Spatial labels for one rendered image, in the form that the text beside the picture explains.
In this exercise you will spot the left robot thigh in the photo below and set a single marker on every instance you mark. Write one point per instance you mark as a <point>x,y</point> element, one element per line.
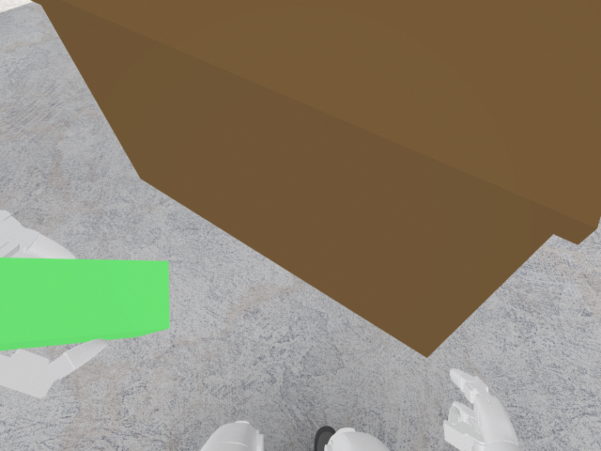
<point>235,437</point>

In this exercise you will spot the table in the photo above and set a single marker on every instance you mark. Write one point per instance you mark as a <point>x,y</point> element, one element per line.
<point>404,157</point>

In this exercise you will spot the sponge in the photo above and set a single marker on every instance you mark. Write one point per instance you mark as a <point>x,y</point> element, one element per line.
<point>56,301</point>

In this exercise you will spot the robot right hand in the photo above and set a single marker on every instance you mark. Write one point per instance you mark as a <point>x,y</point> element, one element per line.
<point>473,430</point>

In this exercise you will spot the robot left hand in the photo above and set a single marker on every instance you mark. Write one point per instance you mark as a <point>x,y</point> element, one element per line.
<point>26,371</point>

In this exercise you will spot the right robot foot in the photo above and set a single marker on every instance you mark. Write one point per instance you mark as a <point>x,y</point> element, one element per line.
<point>323,436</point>

